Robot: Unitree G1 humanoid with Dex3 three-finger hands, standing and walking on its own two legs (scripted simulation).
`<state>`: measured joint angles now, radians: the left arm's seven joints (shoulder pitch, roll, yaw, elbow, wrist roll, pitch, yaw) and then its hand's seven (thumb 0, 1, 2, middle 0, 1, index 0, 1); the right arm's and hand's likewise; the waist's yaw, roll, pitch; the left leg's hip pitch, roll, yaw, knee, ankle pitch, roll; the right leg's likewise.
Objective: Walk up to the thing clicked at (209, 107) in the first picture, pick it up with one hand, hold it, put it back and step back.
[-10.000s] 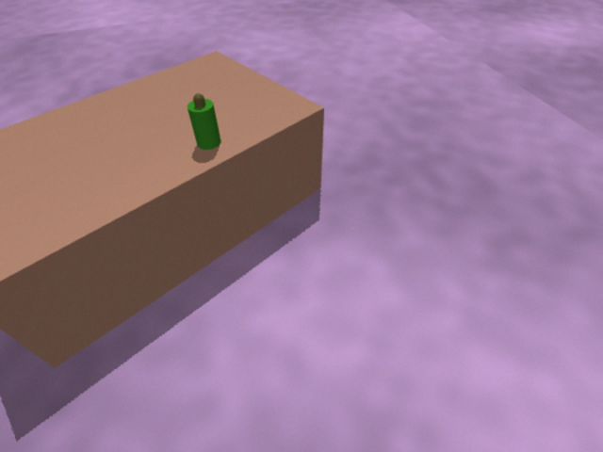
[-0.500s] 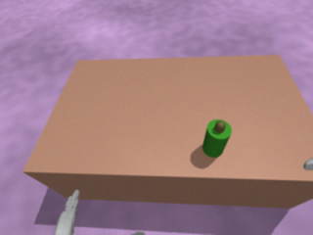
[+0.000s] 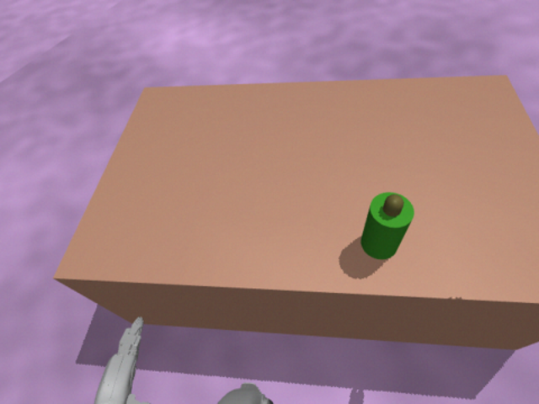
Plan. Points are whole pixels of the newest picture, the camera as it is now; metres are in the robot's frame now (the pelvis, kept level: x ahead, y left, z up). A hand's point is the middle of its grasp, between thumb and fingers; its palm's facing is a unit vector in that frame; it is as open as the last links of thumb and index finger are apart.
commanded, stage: go down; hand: right
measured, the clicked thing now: (386, 223) +0.51 -0.16 -0.19
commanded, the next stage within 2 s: approach in 0.18 s
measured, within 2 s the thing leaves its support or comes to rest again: neither
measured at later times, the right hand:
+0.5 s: hand out of the picture +0.42 -0.35 +0.05, palm faces +0.14 +0.99 -0.01, open 17.4 cm
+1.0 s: hand (437, 241) +0.46 -0.25 -0.17, palm faces +0.08 +1.00 +0.05, open 17.6 cm
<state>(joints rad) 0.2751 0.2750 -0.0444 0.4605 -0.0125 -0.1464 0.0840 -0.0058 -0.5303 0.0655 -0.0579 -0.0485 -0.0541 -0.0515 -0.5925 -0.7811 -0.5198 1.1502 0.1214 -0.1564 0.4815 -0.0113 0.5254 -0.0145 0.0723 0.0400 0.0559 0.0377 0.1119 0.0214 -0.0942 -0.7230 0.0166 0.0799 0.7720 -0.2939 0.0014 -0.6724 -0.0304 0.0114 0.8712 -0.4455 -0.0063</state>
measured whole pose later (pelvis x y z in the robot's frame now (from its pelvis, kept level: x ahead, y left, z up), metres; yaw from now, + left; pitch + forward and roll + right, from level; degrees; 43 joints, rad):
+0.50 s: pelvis +0.00 +0.00 -0.02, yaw +0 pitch +18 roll +3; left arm 0.27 0.26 -0.06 0.39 0.00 -0.17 0.06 -0.01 -0.55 0.07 -0.06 -0.04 -0.04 -0.05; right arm -0.68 -0.82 -0.54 1.25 0.17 -0.29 0.52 -0.01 0.53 -0.02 0.07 0.04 0.06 0.04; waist 0.15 0.04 -0.12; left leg -0.85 0.02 0.08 0.86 -0.32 0.00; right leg -0.80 -0.03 0.02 0.97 -0.48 -0.01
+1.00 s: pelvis -0.04 -0.01 -0.12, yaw +4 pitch +30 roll +6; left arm 0.31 0.29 0.03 -0.04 0.10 -0.19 -0.02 -0.01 -0.55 0.06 -0.06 -0.04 -0.05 -0.05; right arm -0.74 -0.74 -0.66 1.31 0.08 -0.64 0.37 -0.01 0.57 -0.01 0.07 0.04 0.06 0.04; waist 0.35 0.06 -0.13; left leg -1.43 0.01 0.10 1.34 -0.43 0.00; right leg -1.39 -0.06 0.05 1.50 -0.64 -0.02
